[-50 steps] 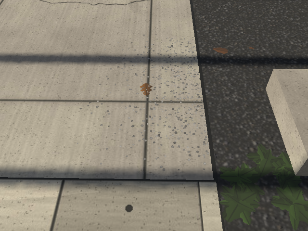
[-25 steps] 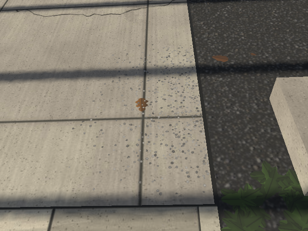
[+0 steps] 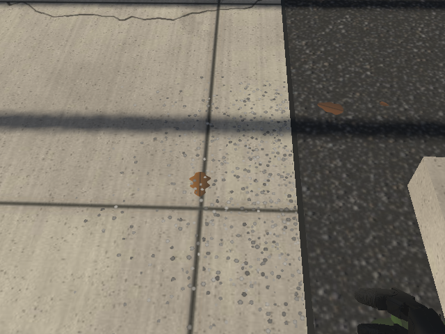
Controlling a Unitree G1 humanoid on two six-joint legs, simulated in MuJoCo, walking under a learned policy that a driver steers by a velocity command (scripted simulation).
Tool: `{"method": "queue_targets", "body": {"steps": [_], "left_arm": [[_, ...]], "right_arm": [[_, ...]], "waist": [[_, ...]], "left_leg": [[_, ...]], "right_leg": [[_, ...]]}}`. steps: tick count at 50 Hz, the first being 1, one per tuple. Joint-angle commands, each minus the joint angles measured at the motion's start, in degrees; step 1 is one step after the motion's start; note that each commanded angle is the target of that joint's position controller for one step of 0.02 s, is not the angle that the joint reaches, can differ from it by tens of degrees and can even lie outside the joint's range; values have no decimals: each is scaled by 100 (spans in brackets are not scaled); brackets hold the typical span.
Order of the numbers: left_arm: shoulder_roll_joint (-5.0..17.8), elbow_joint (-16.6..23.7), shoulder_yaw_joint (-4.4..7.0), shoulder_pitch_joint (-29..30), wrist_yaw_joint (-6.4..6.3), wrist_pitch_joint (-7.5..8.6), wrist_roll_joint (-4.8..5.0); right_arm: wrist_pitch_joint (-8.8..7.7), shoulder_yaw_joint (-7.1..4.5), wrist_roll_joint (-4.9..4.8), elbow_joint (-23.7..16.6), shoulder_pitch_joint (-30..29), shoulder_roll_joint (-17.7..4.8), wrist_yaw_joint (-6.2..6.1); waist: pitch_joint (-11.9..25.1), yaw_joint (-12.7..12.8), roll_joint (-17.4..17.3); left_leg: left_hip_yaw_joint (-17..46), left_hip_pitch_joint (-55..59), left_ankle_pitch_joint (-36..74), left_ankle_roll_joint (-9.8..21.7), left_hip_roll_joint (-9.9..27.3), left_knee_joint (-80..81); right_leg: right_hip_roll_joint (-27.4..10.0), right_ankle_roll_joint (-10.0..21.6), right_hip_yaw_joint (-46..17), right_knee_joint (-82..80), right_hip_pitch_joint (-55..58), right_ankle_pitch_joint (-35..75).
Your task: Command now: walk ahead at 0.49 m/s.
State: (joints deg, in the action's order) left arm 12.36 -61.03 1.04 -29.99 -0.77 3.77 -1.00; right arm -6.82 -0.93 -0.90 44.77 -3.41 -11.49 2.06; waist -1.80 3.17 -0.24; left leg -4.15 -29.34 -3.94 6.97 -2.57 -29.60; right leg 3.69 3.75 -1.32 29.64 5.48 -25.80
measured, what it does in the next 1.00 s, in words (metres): walks ahead: right foot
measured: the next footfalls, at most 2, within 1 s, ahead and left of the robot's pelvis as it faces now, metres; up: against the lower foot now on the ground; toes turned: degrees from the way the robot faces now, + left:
right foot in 0.50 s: +0.44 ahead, -0.16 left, +0.00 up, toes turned -1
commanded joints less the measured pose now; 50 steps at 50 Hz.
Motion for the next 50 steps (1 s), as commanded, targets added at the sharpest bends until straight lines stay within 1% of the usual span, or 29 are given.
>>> {"method": "queue_targets", "body": {"steps": [1, 2, 3, 4, 5, 7, 9, 11, 13, 16, 19, 22, 23, 24, 25, 26, 27, 28, 29, 30, 31, 33, 35, 36, 38, 42, 46, 48, 50], "left_arm": [[95, 338, -94, -517, 208, 321, 117], [672, 623, 55, 259, 220, 428, 309], [832, 851, 98, 869, 181, 452, 362], [813, 872, 145, 1055, 120, 409, 309], [678, 857, 169, 864, 77, 325, 246], [350, 814, 138, 589, 26, 174, 221], [410, 998, 161, 923, -26, 118, 157], [471, 1213, 177, 1493, -47, 123, 103], [423, 1361, 160, 2000, -27, 154, 105], [368, 1512, 124, 2646, 32, 184, 159], [438, 1697, 113, 3129, 130, 205, 218], [620, 1799, 164, 3101, 228, 272, 223], [717, 1736, 216, 2800, 239, 295, 216], [913, 1525, 334, 2103, 223, 308, 200], [1322, 1239, 491, 969, 179, 321, 161], [1974, 1099, 655, 240, 169, 268, 85], [1531, 1059, 532, 109, 204, 260, 108], [1180, 1155, 412, 631, 210, 273, 133], [975, 1295, 340, 1180, 215, 264, 139], [814, 1341, 287, 1554, 248, 265, 119], [685, 1343, 246, 1723, 272, 284, 87], [666, 1219, 249, 1630, 293, 314, 70], [818, 1079, 293, 1401, 246, 330, 70], [890, 1024, 314, 1292, 208, 318, 66], [891, 939, 307, 1112, 140, 273, 80], [964, 791, 307, 793, 67, 232, 133], [998, 559, 327, 404, 42, 151, 168], [1042, 491, 358, 376, 14, 93, 189], [1074, 484, 385, 462, -12, 46, 198]], "right_arm": [[81, -422, 148, 614, 3034, -1229, -101], [61, -346, 45, 538, 2334, -942, -115], [27, -272, 16, 403, 1637, -739, -93], [-14, -186, 68, 363, 1320, -538, -29], [-43, -150, 129, 385, 1194, -463, 8], [-47, -143, 110, 535, 1288, -480, 52], [-64, -182, 122, 678, 1520, -710, 4], [-49, -230, 126, 765, 1788, -916, -88], [-5, -242, 80, 817, 2022, -988, -156], [40, -265, 7, 930, 2383, -1119, -186], [103, -278, -37, 1066, 2657, -1143, -187], [188, -322, -42, 1116, 2637, -1218, -210], [223, -331, -40, 1099, 2529, -1254, -216], [253, -300, -21, 1066, 2433, -1182, -219], [251, -202, 63, 954, 2391, -949, -218], [132, -2, 92, 848, 2959, -300, -174], [-8, -36, 12, 938, 2973, -528, -150], [-81, -180, -137, 813, 2495, -1068, -127], [-85, -193, -147, 726, 2143, -1092, -148], [-51, -211, -64, 703, 1977, -1002, -190], [28, -244, -9, 710, 2002, -931, -222], [163, -228, 12, 768, 2176, -684, -234], [215, -250, 39, 682, 1989, -673, -248], [220, -262, 60, 594, 1755, -684, -255], [210, -267, 76, 445, 1323, -640, -244], [168, -224, 38, 220, 541, -526, -177], [123, -186, -11, -11, -77, -528, -65], [84, -182, -30, -131, -253, -562, 11], [56, -215, -41, -134, -111, -663, 68]], "waist": [[2760, -1122, -1045], [1426, -982, -777], [669, -739, -231], [318, -498, 192], [271, -234, 108], [136, -40, -167], [-51, -50, -243], [-107, -196, -231], [-92, -366, -203], [-79, -616, -240], [-179, -769, -298], [-134, -603, -383], [9, -392, -424], [396, -38, -361], [1198, 385, -9], [1983, 312, 1427], [2331, 361, 1539], [1490, 247, 1085], [1010, 75, 696], [634, -93, 408], [453, -270, 470], [367, -414, 535], [242, -437, 445], [162, -394, 379], [77, -306, 359], [-114, -79, 386], [-350, 105, 367], [-401, 72, 378], [-271, -64, 473]], "left_leg": [[4973, 5847, -1052, 1859, 2592, 1004], [4161, 4682, -1508, 1431, 2282, 1397], [3278, 3456, -1170, 1178, 2074, 1696], [2704, 2563, -590, 1029, 1861, 1914], [2226, 1993, -324, 896, 1615, 2073], [1677, 1349, -125, 855, 1370, 2302], [1332, 1074, 123, 890, 1291, 2443], [1209, 1226, 295, 860, 1274, 2464], [1037, 1454, 406, 701, 1187, 2407], [871, 1786, 315, 531, 1157, 2290], [1014, 2398, 89, 506, 1421, 2049], [1183, 2880, 268, 379, 1705, 1637], [1133, 2897, 799, 297, 1675, 1305], [917, 2798, 1661, 167, 1414, 499], [578, 2034, 1479, -33, 1054, -1035], [92, -369, -620, -492, 104, -3336], [923, -1204, -2785, -449, 6, -4283], [1051, -1681, -2448, -322, 363, -4642], [891, -1575, -1881, -285, 681, -4476], [800, -1349, -1481, -325, 865, -4087], [817, -1005, -1201, -352, 1030, -3750], [733, -648, -918, -425, 1056, -3497], [710, -907, -525, -501, 1073, -3146], [714, -1117, -278, -545, 1088, -2859], [695, -1336, 240, -603, 1076, -2231], [514, -1112, 1039, -599, 884, -979], [458, -1251, 866, -519, 763, -360], [471, -1272, 541, -406, 730, -154], [362, -839, 178, -260, 615, 11]], "right_leg": [[143, -69, -868, 5297, -4307, -522], [-301, 79, -808, 5342, -4790, -155], [-622, 92, -591, 5045, -4663, 467], [-807, 58, -448, 4777, -4381, 765], [-1002, 23, -466, 4492, -3953, 960], [-1130, -82, -352, 4071, -3608, 1006], [-1235, -235, -236, 3562, -3826, 1349], [-1309, -340, -182, 2835, -4202, 2007], [-1247, -346, -104, 1904, -4245, 2669], [-1004, -377, 75, 858, -3960, 3144], [-924, -325, 58, 354, -4055, 2882], [-829, -93, 62, -12, -3798, 2227], [-710, 0, 174, -138, -3330, 2069], [-533, 137, 311, -269, -2408, 2007], [-1047, 454, -247, -132, -790, 2164], [-2433, 1329, -2630, -456, 1486, 1605], [-2711, 1547, -4059, -1209, 1729, 1068], [-2530, 1230, -3297, -1262, 1029, 975], [-2290, 1030, -2472, -1363, 211, 1352], [-2032, 936, -1917, -1579, -523, 1767], [-1817, 831, -1504, -1781, -1012, 2052], [-1635, 862, -1080, -2029, -1420, 2537], [-1611, 921, -810, -2144, -1401, 3023], [-1622, 930, -739, -2190, -1321, 3145], [-1593, 877, -580, -2247, -1182, 3205], [-1479, 736, -282, -2365, -1066, 2883], [-1709, 740, -279, -2197, -408, 2845], [-1877, 696, -313, -1975, -69, 3094], [-1926, 597, -275, -1670, 102, 3682]]}}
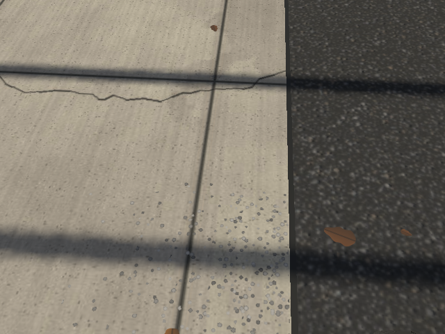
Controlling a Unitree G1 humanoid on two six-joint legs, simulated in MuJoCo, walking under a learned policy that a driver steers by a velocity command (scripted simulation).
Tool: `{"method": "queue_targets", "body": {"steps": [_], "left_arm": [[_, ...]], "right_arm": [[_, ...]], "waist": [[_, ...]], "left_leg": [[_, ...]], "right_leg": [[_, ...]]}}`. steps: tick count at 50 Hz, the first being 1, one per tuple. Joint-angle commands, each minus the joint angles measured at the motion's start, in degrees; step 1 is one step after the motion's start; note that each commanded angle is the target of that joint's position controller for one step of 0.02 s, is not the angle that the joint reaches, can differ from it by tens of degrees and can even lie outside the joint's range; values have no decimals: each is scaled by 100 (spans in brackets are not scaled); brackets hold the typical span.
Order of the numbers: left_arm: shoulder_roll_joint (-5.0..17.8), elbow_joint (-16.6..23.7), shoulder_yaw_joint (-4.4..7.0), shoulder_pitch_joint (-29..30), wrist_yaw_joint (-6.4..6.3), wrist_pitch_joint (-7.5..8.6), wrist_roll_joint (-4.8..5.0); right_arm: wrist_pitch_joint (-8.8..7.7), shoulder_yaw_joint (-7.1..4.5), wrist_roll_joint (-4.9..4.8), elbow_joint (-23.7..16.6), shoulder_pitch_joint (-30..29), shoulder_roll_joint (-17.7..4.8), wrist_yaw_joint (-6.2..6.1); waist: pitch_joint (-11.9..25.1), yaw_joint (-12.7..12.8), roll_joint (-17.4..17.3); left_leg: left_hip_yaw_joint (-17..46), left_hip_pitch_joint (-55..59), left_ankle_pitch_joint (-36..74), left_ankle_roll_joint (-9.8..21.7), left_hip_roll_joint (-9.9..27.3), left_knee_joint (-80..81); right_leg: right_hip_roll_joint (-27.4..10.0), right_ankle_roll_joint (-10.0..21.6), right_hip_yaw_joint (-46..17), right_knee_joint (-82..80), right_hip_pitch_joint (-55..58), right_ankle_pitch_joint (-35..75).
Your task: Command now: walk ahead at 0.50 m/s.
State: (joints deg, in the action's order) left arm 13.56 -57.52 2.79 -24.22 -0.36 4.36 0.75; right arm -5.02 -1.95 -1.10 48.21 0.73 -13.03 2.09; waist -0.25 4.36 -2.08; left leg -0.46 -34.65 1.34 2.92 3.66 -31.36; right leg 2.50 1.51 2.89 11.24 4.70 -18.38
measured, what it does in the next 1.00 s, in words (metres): walks ahead, turning right: left foot, then right foot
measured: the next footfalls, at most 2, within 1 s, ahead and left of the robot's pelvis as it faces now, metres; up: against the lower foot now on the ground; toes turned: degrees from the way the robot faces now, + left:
left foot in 0.06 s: +0.22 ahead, +0.13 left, +0.00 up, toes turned +2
right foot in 0.58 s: +0.41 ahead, -0.09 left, +0.00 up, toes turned -12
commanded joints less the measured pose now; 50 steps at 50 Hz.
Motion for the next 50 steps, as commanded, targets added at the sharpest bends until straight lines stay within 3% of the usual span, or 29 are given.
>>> {"method": "queue_targets", "body": {"steps": [1, 2, 3, 4, 5, 6, 7, 8, 9, 10, 12, 14, 16, 19, 23, 25, 27, 28, 29, 30, 31, 32, 33, 34, 35, 37, 43, 48, 50], "left_arm": [[1019, 154, 229, -11, -56, -33, 18], [1023, 182, 225, 119, -56, -65, 11], [895, 246, 168, 184, -53, -81, -29], [494, 367, 36, -218, -21, -22, -107], [13, 282, -117, -601, 33, 125, -71], [654, 354, 48, -63, 61, 239, 105], [852, 522, 100, 426, 55, 290, 212], [831, 549, 120, 673, 8, 275, 173], [736, 532, 162, 666, -28, 200, 118], [587, 486, 167, 495, -34, 98, 113], [374, 425, 171, 336, -61, -52, 134], [392, 529, 210, 490, -100, -118, 74], [381, 688, 223, 745, -84, -116, 6], [219, 956, 151, 1369, 31, -113, -47], [311, 1310, 159, 1784, 184, -179, -64], [439, 1472, 207, 1780, 254, -199, -69], [639, 1473, 307, 1334, 311, -179, -57], [865, 1359, 423, 795, 292, -139, -62], [1443, 1394, 590, 418, 170, -141, -114], [1871, 1524, 615, 529, 91, -164, -196], [1464, 1640, 514, 468, 121, -178, -196], [1250, 1815, 465, 962, 118, -177, -145], [1052, 1883, 417, 1322, 85, -215, -24], [927, 1943, 372, 1521, 49, -268, 21], [909, 1980, 361, 1597, 19, -309, -24], [1022, 2055, 399, 1580, -31, -348, -125], [1193, 2230, 465, 1513, -180, -449, -61], [1114, 2339, 431, 1517, -200, -545, -96], [1025, 2356, 370, 1540, -202, -578, -61]], "right_arm": [[-137, -169, -12, -415, -236, -623, 65], [-140, -272, 3, -234, 392, -790, 45], [-132, -419, 15, 84, 1429, -1087, 0], [-113, -549, 132, 254, 2358, -1604, -54], [-88, -505, 99, 327, 2552, -1582, -24], [-100, -380, 35, 311, 2305, -1147, -29], [-107, -320, 23, 188, 1737, -955, -52], [-122, -263, 74, 106, 1282, -783, -48], [-155, -218, 131, 93, 1040, -610, -29], [-180, -190, 185, 141, 963, -495, -14], [-221, -202, 211, 268, 1028, -521, -34], [-239, -234, 267, 360, 1089, -677, -108], [-191, -244, 277, 359, 1022, -762, -215], [-86, -243, 217, 341, 998, -885, -371], [120, -302, 98, 419, 1194, -1061, -485], [234, -349, 23, 384, 1098, -1134, -519], [333, -396, -36, 259, 894, -1191, -569], [377, -379, -37, 210, 903, -1123, -572], [345, -317, 113, 84, 1084, -1009, -530], [279, -138, 366, -100, 1517, -418, -417], [204, -174, 210, -50, 1426, -722, -300], [203, -221, 20, -163, 1044, -871, -273], [245, -243, 37, -148, 845, -875, -327], [314, -284, 121, -151, 711, -934, -403], [383, -315, 156, -198, 694, -967, -434], [442, -294, 159, -211, 810, -794, -466], [484, -278, 129, -329, 542, -753, -535], [360, -290, 80, -369, 610, -811, -442], [297, -293, 73, -314, 931, -803, -348]], "waist": [[-225, -362, 746], [158, -717, 768], [800, -1149, 641], [1728, -1174, -315], [2373, -1011, -1381], [1782, -1098, -892], [988, -968, -583], [598, -780, -102], [337, -578, -92], [285, -421, -251], [73, -308, -269], [-70, -228, -179], [-83, -206, -182], [-36, -399, -182], [74, -576, -150], [94, -504, -229], [299, -252, -249], [588, 2, 3], [1057, 90, 863], [1648, -467, 1897], [2433, -171, 1253], [1832, -207, 850], [1244, -321, 290], [906, -399, 162], [761, -521, 334], [752, -591, 679], [856, -413, 925], [822, -334, 1170], [954, -491, 1165]], "left_leg": [[-145, 258, -517, 231, -176, 219], [-326, 1183, -521, 356, -392, 302], [-188, 2708, -353, 553, -297, 203], [1758, 4988, -566, 1200, 1122, 142], [4057, 5984, -1453, 1733, 1944, 1074], [3802, 5528, -1930, 1439, 1727, 1324], [2896, 4595, -1613, 1193, 1624, 1463], [2244, 3687, -1153, 1054, 1435, 1669], [1714, 3044, -852, 941, 1227, 1885], [1363, 2665, -763, 866, 1084, 2076], [791, 2272, 6, 880, 982, 2276], [225, 2200, 1719, 879, 965, 2170], [-251, 2240, 2409, 784, 876, 2086], [-761, 2312, 2452, 634, 716, 1983], [-768, 3182, 2443, 677, 1062, 1536], [-733, 3455, 2659, 602, 1218, 1110], [-796, 3516, 3224, 420, 1135, 191], [-957, 3338, 2957, 183, 805, -794], [-1035, 2222, 1110, -220, 334, -2389], [-620, 184, -4130, -604, -849, -4329], [612, -50, -4121, -491, -738, -4931], [655, -382, -3622, -414, -526, -4874], [579, -447, -3166, -432, -304, -4446], [557, -290, -2880, -455, -164, -3978], [529, 58, -2684, -460, -156, -3642], [428, 358, -2451, -520, -310, -3048], [593, 526, -1958, -697, -445, -1832], [567, 953, -2028, -601, -492, -976], [334, 1684, -1779, -434, -499, -180]], "right_leg": [[-1768, 763, -646, 501, 163, 3805], [-1586, 660, -485, 1221, 41, 4738], [-1267, 484, -271, 2441, -596, 4694], [-648, 170, -9, 4624, -2580, 2650], [152, 10, -622, 6012, -4068, -1435], [-207, 136, -1078, 6590, -4669, -1372], [-511, 223, -897, 6528, -4866, -809], [-785, 222, -799, 6237, -4570, -260], [-965, 217, -814, 5931, -4238, 62], [-1076, 221, -872, 5756, -3882, 257], [-1047, 163, -872, 5574, -3725, 411], [-923, 36, -926, 5265, -3921, 729], [-815, -61, -829, 4573, -4017, 1302], [-730, -74, -375, 3325, -3679, 2171], [-654, -23, -195, 2672, -3794, 1948], [-571, 119, -105, 2519, -3764, 1353], [-273, 331, 122, 2112, -3197, 1031], [-51, 517, 148, 1508, -2380, 1742], [-864, 941, -1134, 1447, -1051, 4281], [-2286, 2183, -3421, 1677, 575, 6557], [-2359, 2394, -3780, 1326, 639, 5254], [-2101, 2103, -3220, 1149, 104, 4283], [-1783, 1719, -2709, 974, -573, 3367], [-1588, 1498, -2479, 827, -1223, 2692], [-1377, 1401, -2337, 697, -1741, 2318], [-1150, 1335, -2192, 619, -2046, 2291], [-1003, 1133, -2545, 586, -2087, 733], [-1001, 1014, -2901, 727, -1943, 547], [-877, 892, -2873, 797, -2163, -363]]}}
Over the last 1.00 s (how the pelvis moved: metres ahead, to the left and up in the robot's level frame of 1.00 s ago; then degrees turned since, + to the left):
0.54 -0.05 0.02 1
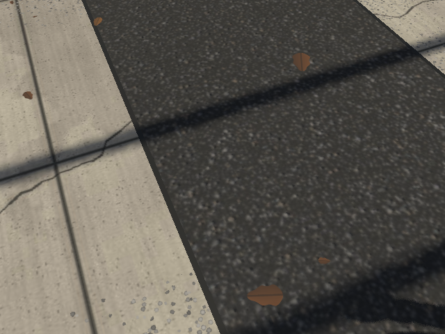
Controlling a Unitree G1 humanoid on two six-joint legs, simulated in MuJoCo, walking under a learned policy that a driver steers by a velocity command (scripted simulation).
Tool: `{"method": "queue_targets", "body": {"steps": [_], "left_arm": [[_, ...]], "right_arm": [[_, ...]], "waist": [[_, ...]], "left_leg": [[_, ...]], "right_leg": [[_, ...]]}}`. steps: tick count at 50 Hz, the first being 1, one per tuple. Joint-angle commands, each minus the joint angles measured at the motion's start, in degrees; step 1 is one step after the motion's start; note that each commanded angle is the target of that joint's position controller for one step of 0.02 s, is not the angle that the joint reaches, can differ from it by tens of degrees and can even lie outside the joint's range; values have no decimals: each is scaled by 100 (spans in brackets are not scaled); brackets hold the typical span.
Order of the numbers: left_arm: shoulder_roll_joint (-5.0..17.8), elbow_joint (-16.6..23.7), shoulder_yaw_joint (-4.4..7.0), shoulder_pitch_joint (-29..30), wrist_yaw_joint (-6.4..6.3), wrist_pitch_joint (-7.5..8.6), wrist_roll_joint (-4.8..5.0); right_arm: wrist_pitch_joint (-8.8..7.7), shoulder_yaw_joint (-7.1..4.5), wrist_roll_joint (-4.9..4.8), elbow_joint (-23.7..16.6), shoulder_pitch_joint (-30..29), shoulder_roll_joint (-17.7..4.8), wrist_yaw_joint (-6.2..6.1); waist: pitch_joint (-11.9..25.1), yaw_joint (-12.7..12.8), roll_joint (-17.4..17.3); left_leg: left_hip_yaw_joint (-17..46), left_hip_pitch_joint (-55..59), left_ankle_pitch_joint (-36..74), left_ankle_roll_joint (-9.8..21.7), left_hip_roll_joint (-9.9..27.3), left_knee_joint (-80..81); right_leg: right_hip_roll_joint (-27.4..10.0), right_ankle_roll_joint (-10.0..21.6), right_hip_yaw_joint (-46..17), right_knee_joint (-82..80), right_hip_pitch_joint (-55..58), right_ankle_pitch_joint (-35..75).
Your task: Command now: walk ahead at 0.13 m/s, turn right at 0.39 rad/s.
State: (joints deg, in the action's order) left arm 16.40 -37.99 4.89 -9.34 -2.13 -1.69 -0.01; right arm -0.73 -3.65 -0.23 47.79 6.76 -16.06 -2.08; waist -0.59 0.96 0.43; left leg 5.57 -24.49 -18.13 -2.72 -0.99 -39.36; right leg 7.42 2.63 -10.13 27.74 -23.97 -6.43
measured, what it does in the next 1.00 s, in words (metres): walks ahead: left foot, then right foot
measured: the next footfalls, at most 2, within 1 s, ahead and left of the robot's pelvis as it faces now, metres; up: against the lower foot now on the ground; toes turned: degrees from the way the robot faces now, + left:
left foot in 0.04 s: +0.06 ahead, +0.14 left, +0.00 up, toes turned -5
right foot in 0.48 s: +0.21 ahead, -0.15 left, +0.00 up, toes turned -1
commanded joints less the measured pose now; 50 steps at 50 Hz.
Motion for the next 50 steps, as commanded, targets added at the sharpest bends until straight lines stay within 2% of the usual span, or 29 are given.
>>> {"method": "queue_targets", "body": {"steps": [1, 2, 3, 4, 5, 6, 8, 10, 15, 19, 20, 22, 23, 24, 25, 26, 27, 29, 30, 32, 34, 38, 42, 45, 46, 47, 48, 49, 50], "left_arm": [[655, 374, 118, 8, -30, 9, 28], [433, 347, 40, -112, -32, 12, 6], [92, 395, -50, -102, -24, 48, 38], [449, 688, 50, 219, 8, 193, 102], [763, 568, 131, 177, 32, 287, 97], [813, 376, 160, -45, 77, 315, 54], [621, 217, 128, -142, 136, 357, -26], [405, 244, 69, 109, 186, 432, -8], [98, 480, -69, 846, 232, 575, 95], [175, 545, -67, 1012, 326, 669, 178], [236, 546, -51, 949, 346, 701, 198], [397, 388, 30, 425, 339, 747, 209], [579, 210, 125, -145, 282, 752, 198], [871, 72, 229, -1062, 203, 752, 110], [1555, -48, 391, -1730, 173, 666, 4], [1209, -163, 320, -1898, 203, 671, -57], [853, -147, 184, -1548, 228, 704, -29], [398, -118, 30, -819, 265, 732, 4], [298, -149, 0, -626, 274, 757, -18], [294, -240, 27, -502, 271, 815, -40], [385, -397, 64, -656, 254, 856, -44], [588, -620, 83, -782, 229, 793, 84], [909, -854, 157, -1220, 197, 704, 198], [1016, -965, 179, -1275, 182, 604, 194], [987, -984, 154, -1205, 173, 562, 173], [831, -972, 89, -1265, 153, 547, 112], [396, -752, -74, -1361, 139, 553, -96], [-142, -789, -215, -2249, 151, 610, 65], [592, -887, -28, -1934, 134, 609, 207]], "right_arm": [[-151, -125, 0, -199, 538, -446, 111], [-164, -158, 84, -145, 805, -586, 122], [-168, -209, 219, -129, 1120, -940, 106], [-223, -333, 341, -142, 1076, -1403, 169], [-306, -285, 274, -295, 683, -1143, 139], [-347, -228, 125, -308, 526, -888, 93], [-352, -179, -15, -251, 672, -764, 62], [-385, -142, 3, -153, 990, -687, 71], [-380, -155, -34, -32, 1518, -834, 87], [-331, -179, -121, 36, 1753, -1010, 159], [-308, -187, -145, 42, 1764, -1039, 170], [-261, -183, -187, 15, 1611, -1045, 175], [-272, -133, -157, -7, 1551, -885, 181], [-317, -10, -87, -128, 1343, -504, 209], [-451, 143, -78, -383, 1624, 18, 194], [-528, 15, -218, -374, 1495, -455, 160], [-534, -97, -281, -416, 1284, -787, 169], [-437, -111, -192, -386, 1059, -646, 183], [-370, -126, -158, -390, 1030, -554, 197], [-272, -90, -160, -412, 1060, -306, 240], [-238, -66, -112, -514, 926, -203, 256], [-332, 68, -14, -872, 37, -55, 366], [-427, 72, -78, -1170, -685, -222, 491], [-483, -46, -89, -1198, -510, -537, 505], [-494, -149, -49, -1056, 35, -707, 469], [-499, -279, 31, -862, 861, -990, 403], [-469, -389, 194, -776, 1733, -1534, 305], [-427, -356, 281, -866, 1503, -1678, 335], [-387, -235, 216, -991, 1269, -1134, 342]], "waist": [[919, -271, 869], [819, -340, 485], [716, -334, -703], [50, -342, -1679], [-274, -191, -1294], [-271, -82, -1077], [-198, -126, -882], [-207, -270, -812], [-250, -675, -978], [-376, -728, -1000], [-374, -656, -1005], [-205, -255, -913], [103, 28, -821], [762, 519, -369], [1588, 565, 1381], [1475, 669, 1333], [799, 531, 1026], [115, 237, 790], [-91, 94, 798], [-166, -69, 664], [-196, -104, 417], [-469, -29, 278], [-543, 121, 254], [-278, -131, 444], [68, -466, 479], [699, -830, 478], [1812, -982, -527], [2815, -468, -2032], [2489, -640, -1241]], "left_leg": [[-452, 1245, 368, 255, -50, 1143], [-26, 1830, -51, 475, 465, 1593], [1479, 2214, -1322, 988, 1621, 2256], [3293, 1620, -2403, 1715, 2280, 3026], [3088, 1493, -2480, 1701, 2211, 3047], [2516, 1623, -2092, 1442, 1919, 2984], [1857, 1832, -1447, 1239, 1608, 3018], [1339, 1815, -844, 1228, 1410, 3139], [620, 1910, 222, 1242, 1267, 3141], [720, 1588, 324, 1361, 1379, 2920], [852, 1559, 291, 1366, 1442, 2826], [949, 1327, 467, 1225, 1417, 2464], [785, 1014, 912, 1065, 1202, 1949], [367, 261, 752, 772, 770, 486], [-444, -1551, -714, 392, 102, -1539], [40, -2156, -1414, 362, 194, -2695], [218, -2401, -975, 456, 444, -3097], [105, -2254, -136, 449, 700, -2919], [121, -2049, 134, 440, 802, -2770], [63, -1857, 502, 399, 811, -2692], [111, -1927, 779, 328, 777, -2364], [-374, -1605, 1761, 321, 768, -552], [-449, -1124, 1866, 376, 545, 473], [-528, -408, 1428, 542, 313, 877], [-674, 471, 1486, 671, 119, 1081], [-614, 1879, 2030, 825, 252, 950], [747, 3687, 3476, 1156, 1644, 598], [2969, 4777, 3682, 2015, 2818, 1292], [2540, 4245, 3820, 1866, 2550, 1474]], "right_leg": [[-1166, 616, -1424, -762, 318, -2216], [-820, 332, -1113, -213, -291, -2806], [-57, -10, -19, 1421, -1214, -2918], [6, -34, 62, 2262, -2150, -2607], [-263, -25, -280, 2748, -2253, -2015], [-342, -83, -186, 2898, -2251, -1533], [-562, -241, 214, 3133, -2218, -944], [-759, -314, 638, 3119, -2098, -465], [-909, -407, 1045, 1428, -1443, -59], [-763, -371, 1171, 449, -511, -408], [-740, -321, 1146, 235, -270, -474], [-679, -170, 1150, -340, 760, -212], [-720, -54, 1092, -451, 1734, -188], [-1514, 223, 291, -430, 3142, -330], [-3022, 949, -1731, -687, 4760, -945], [-3255, 1256, -2644, -1140, 4294, -1755], [-3040, 1090, -2012, -1267, 3747, -1951], [-2509, 825, -840, -1605, 2778, -1248], [-2342, 725, -361, -1757, 2393, -716], [-2225, 688, 238, -1899, 2055, 242], [-2236, 804, 543, -1974, 1955, 837], [-2012, 888, 868, -2129, 1678, 971], [-2206, 800, 704, -1944, 1970, 911], [-2315, 615, 535, -1360, 2385, 1620], [-2062, 438, 704, -568, 2316, 2573], [-1695, 175, 909, 605, 1773, 2597], [-1144, -155, 1171, 2612, 531, 336], [-402, -409, 519, 4281, -886, -3161], [-679, -443, 58, 4763, -1140, -3041]]}}
Over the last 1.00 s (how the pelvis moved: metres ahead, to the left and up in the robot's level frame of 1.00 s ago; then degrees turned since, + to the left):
0.34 0.02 0.00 -25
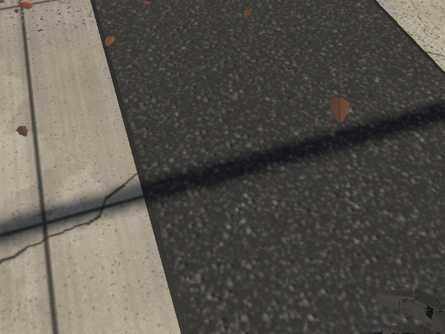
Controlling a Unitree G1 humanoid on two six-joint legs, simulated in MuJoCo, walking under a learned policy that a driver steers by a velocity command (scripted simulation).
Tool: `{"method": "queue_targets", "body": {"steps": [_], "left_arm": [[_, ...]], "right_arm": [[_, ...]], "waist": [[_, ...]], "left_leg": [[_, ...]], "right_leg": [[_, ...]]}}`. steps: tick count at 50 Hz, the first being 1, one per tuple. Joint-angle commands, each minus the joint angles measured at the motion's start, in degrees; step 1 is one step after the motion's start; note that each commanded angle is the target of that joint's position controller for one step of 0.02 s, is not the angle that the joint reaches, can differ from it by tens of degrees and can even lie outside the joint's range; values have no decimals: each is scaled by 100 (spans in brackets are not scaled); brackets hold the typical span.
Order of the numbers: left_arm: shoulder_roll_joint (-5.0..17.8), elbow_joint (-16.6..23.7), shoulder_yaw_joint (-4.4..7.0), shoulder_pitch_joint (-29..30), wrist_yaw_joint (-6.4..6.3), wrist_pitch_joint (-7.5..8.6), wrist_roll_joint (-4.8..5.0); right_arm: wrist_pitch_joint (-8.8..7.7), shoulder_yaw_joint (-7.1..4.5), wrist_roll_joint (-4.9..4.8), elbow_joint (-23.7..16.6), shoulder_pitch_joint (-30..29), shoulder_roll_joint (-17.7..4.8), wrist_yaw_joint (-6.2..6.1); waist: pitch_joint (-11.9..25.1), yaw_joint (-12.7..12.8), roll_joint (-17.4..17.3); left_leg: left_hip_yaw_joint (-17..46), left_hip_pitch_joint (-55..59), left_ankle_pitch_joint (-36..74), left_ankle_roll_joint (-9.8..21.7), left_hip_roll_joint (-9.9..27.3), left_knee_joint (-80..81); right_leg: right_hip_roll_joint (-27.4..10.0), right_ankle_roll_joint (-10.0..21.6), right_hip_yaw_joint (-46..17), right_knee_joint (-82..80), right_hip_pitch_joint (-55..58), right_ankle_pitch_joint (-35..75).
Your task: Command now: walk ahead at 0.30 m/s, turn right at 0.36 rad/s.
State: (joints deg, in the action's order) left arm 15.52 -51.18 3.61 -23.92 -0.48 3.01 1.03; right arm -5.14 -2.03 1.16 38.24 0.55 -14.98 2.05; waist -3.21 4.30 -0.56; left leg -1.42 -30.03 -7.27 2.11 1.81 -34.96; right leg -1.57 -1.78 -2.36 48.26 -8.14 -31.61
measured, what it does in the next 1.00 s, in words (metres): walks ahead, turning right: right foot, then left foot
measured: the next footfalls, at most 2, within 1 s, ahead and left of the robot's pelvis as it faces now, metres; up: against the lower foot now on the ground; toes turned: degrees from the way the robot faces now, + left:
right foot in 0.42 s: +0.17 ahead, -0.15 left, +0.00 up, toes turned -20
left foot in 0.88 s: +0.25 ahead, +0.07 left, +0.00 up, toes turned -31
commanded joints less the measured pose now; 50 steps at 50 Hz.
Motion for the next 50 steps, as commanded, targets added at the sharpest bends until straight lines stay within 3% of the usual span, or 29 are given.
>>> {"method": "queue_targets", "body": {"steps": [1, 2, 3, 4, 6, 9, 12, 16, 19, 20, 21, 22, 23, 24, 25, 26, 27, 29, 33, 37, 40, 42, 43, 44, 45, 46, 47, 48, 50], "left_arm": [[815, 569, 157, 3, -54, 90, 158], [713, 554, 152, 181, -100, 24, 89], [663, 533, 186, 202, -123, -75, 25], [556, 523, 192, 78, -124, -201, 37], [378, 620, 183, 85, -146, -380, 47], [336, 924, 170, 545, -131, -463, -37], [361, 1116, 159, 945, 6, -465, -46], [556, 1441, 235, 1415, 154, -573, -49], [611, 1566, 304, 1391, 211, -629, -50], [719, 1539, 364, 1242, 171, -622, -79], [1224, 1489, 539, 866, 65, -600, -88], [1916, 1588, 661, 748, -48, -584, -127], [1629, 1667, 542, 649, 30, -432, -235], [1458, 1675, 480, 780, 89, -304, -218], [1311, 1668, 447, 1038, 70, -233, -113], [1118, 1704, 383, 1291, 36, -240, -21], [1053, 1754, 343, 1511, -14, -272, -15], [1081, 1838, 336, 1598, -72, -310, -104], [1198, 1861, 385, 1490, -150, -357, -69], [1217, 1928, 394, 1557, -129, -424, -88], [1110, 1945, 334, 1588, -88, -466, -108], [893, 1933, 219, 1699, -92, -499, -95], [681, 1857, 133, 1567, -95, -499, -104], [378, 1756, 32, 1258, -92, -471, -205], [283, 1715, 14, 828, -56, -411, -278], [479, 1700, 40, 1080, -66, -363, -358], [640, 1649, 86, 1340, -74, -340, -352], [665, 1615, 104, 1596, -81, -343, -347], [662, 1662, 115, 1731, -100, -373, -307]], "right_arm": [[66, -307, -12, -30, 1566, -940, -83], [68, -260, -54, 28, 1282, -763, -85], [68, -237, -60, 61, 1018, -609, -82], [47, -242, 6, 89, 824, -581, -82], [-12, -283, 81, 105, 516, -654, -111], [3, -354, 24, 214, 407, -810, -248], [119, -386, -35, 263, 347, -911, -348], [291, -467, -178, 370, 457, -1131, -321], [398, -505, -313, 413, 397, -1199, -306], [422, -490, -326, 505, 593, -1092, -293], [427, -450, -203, 587, 941, -900, -269], [411, -323, 77, 282, 841, -591, -243], [405, -336, 27, 203, 507, -700, -255], [425, -380, -144, 159, 216, -861, -268], [441, -382, -174, 191, 233, -818, -313], [462, -404, -105, 246, 244, -870, -371], [485, -431, -72, 239, 261, -925, -403], [497, -424, -85, 255, 395, -839, -399], [506, -349, -107, 223, 297, -639, -394], [490, -353, -139, 183, 258, -676, -337], [439, -362, -160, 197, 426, -715, -259], [390, -323, -133, 281, 728, -606, -179], [367, -284, -69, 308, 818, -534, -136], [351, -272, 73, 267, 798, -715, -122], [355, -236, 144, 183, 325, -894, -137], [344, -133, 169, 107, 27, -557, -132], [321, -102, 100, 65, -55, -468, -114], [302, -148, 29, 141, 177, -646, -109], [265, -196, -59, 179, 361, -969, -130]], "waist": [[1883, -882, -911], [1449, -697, -496], [1120, -514, -527], [1008, -321, -649], [818, -146, -625], [659, -167, -557], [698, -287, -486], [574, -436, -492], [558, -310, -489], [633, -266, -303], [864, -235, 539], [922, -406, 2155], [1595, -86, 1441], [1462, -58, 893], [1267, -218, 609], [1134, -313, 429], [1076, -444, 538], [1149, -540, 638], [1135, -434, 662], [981, -350, 855], [1025, -318, 968], [1101, -486, 943], [1088, -534, 825], [1093, -346, 213], [860, 238, -846], [676, 139, -1072], [530, 31, -854], [522, -168, -710], [268, -223, -792]], "left_leg": [[2173, 4139, 3119, 1199, 2099, 985], [1619, 3420, 3319, 1072, 1832, 1093], [1153, 2750, 3206, 998, 1619, 1302], [840, 2162, 3030, 964, 1535, 1545], [472, 1584, 2860, 1131, 1593, 1936], [25, 1574, 2412, 1158, 1649, 2196], [-417, 1692, 1905, 1071, 1574, 2217], [-470, 2123, 1383, 946, 1779, 1910], [-549, 2349, 1201, 617, 1789, 1246], [-717, 2243, 1060, 355, 1577, 728], [-1099, 1729, 509, -83, 1072, -481], [-1255, -298, -2840, -674, 117, -2410], [39, -779, -3439, -682, -148, -3452], [342, -946, -3045, -565, -48, -3738], [449, -1030, -2545, -482, 61, -3574], [514, -1005, -2190, -472, 150, -3305], [543, -725, -1920, -481, 156, -3119], [505, -373, -1582, -525, -6, -2837], [575, -81, -1357, -657, -163, -1706], [608, 386, -1316, -647, -292, -979], [524, 722, -1354, -553, -272, -486], [337, 1346, -755, -405, -209, 455], [370, 1845, -77, -282, -92, 1167], [1109, 2212, 403, -43, 580, 1507], [1871, 1880, 987, 504, 1167, 1529], [2155, 1119, 217, 822, 1290, 1776], [1826, 993, -475, 555, 862, 1735], [1593, 968, -882, 306, 606, 1693], [1687, 802, -1082, 213, 548, 1748]], "right_leg": [[5, -5, -448, 2720, -3101, -263], [-234, -41, -299, 2477, -3005, 81], [-381, -72, -242, 2221, -2740, 366], [-456, -81, -202, 2163, -2300, 597], [-421, -135, -68, 2018, -2072, 899], [-526, -129, -50, 1102, -2198, 1603], [-485, -41, 156, 180, -1851, 2267], [-363, 122, 378, -520, -1774, 1899], [-151, 374, 636, -1440, -1392, 1916], [8, 526, 638, -1922, -916, 2430], [-322, 820, -86, -2373, -23, 4344], [-1683, 1846, -2184, -2364, 1147, 6386], [-2068, 2488, -2902, -2578, 1149, 5760], [-1828, 2304, -2412, -2681, 1039, 5455], [-1547, 1974, -2022, -2660, 851, 4908], [-1384, 1743, -1828, -2704, 626, 4522], [-1257, 1649, -1693, -2769, 282, 4365], [-1071, 1621, -1563, -2828, 53, 4380], [-923, 1590, -1661, -2805, -15, 3780], [-805, 1539, -2022, -2827, -399, 2882], [-825, 1469, -2210, -2629, -339, 2993], [-715, 1263, -2031, -2333, -427, 3103], [-540, 1009, -1848, -2227, -623, 2789], [-145, 631, -1428, -1747, -903, 1987], [444, 323, -722, -1586, -1061, 960], [197, 134, -639, -1872, -539, 1041], [155, 108, -618, -2110, -194, 1602], [209, 124, -566, -2075, -23, 1883], [161, 166, -519, -2069, 0, 2035]]}}
Over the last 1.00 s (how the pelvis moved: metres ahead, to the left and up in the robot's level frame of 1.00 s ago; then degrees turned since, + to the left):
0.37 0.02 -0.01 1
